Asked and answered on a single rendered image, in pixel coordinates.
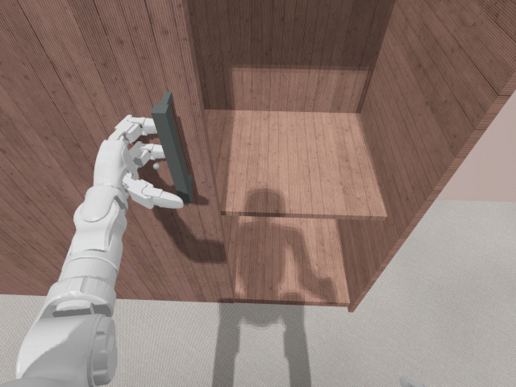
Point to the robot left hand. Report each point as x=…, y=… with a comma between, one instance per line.
x=114, y=161

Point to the left robot upper arm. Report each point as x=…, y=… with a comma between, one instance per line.
x=71, y=351

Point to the wardrobe door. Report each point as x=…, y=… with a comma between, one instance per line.
x=70, y=72

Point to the handle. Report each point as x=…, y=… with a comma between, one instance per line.
x=163, y=120

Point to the left robot forearm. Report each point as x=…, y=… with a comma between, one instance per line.
x=88, y=276

